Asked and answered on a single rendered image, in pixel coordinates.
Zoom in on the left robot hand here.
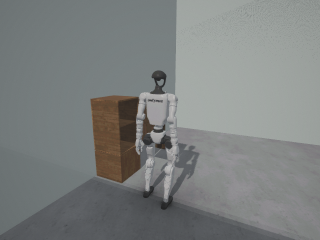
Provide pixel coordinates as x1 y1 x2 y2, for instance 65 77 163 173
135 139 144 155

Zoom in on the right robot hand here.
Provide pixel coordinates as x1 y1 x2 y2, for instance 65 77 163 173
169 145 180 164

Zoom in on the right robot forearm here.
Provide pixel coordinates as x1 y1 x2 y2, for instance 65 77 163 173
169 116 178 146

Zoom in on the robot right shin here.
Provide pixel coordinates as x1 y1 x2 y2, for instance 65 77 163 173
163 167 175 203

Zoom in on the left robot forearm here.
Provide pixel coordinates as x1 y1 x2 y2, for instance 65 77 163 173
136 116 143 139

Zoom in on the left robot upper arm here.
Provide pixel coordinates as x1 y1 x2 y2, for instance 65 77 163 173
137 92 149 120

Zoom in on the left robot thigh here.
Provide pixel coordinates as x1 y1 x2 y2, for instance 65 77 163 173
142 133 156 168

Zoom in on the right robot upper arm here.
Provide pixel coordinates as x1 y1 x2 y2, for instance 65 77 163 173
167 93 178 124

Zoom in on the cupboard door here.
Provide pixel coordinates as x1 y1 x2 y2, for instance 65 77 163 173
138 99 166 149

